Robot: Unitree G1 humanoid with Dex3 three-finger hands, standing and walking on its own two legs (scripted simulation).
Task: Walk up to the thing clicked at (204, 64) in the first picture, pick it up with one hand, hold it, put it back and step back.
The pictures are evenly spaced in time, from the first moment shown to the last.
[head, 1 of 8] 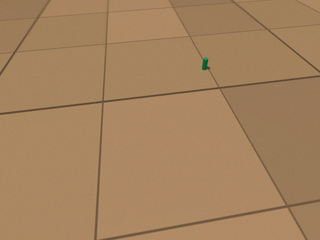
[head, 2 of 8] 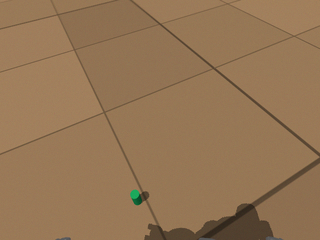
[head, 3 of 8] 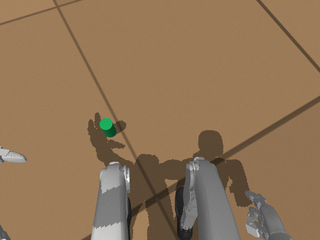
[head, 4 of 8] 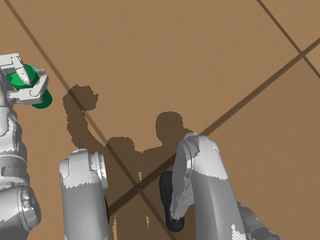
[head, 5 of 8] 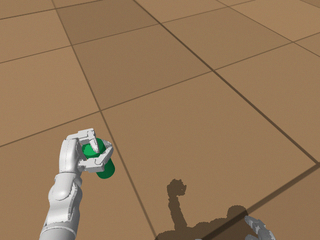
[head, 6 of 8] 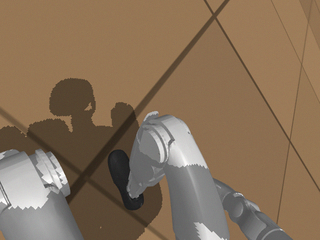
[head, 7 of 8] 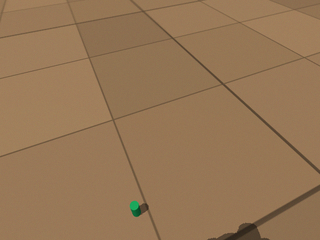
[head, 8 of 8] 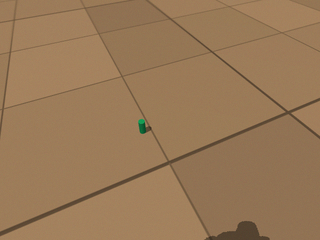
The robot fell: no
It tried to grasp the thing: yes
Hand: left
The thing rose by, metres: 0.68
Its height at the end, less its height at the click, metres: +0.00
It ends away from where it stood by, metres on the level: 0.02
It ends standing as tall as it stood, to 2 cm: yes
